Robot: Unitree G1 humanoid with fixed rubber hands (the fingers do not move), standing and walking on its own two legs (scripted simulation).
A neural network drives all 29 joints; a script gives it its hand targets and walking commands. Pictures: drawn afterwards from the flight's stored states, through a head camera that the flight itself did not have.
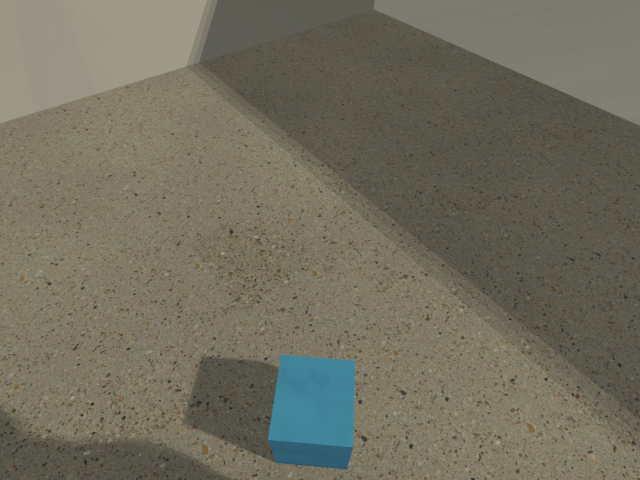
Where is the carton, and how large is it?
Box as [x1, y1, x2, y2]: [268, 355, 354, 468]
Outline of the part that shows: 281,355 268,436 268,441 276,462 346,468 352,449 354,361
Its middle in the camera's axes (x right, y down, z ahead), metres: -0.02 +0.48 +1.07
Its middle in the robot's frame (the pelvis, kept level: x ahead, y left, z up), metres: +0.39 +0.04 -0.65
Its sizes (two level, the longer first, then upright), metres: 0.210 0.200 0.250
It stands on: the floor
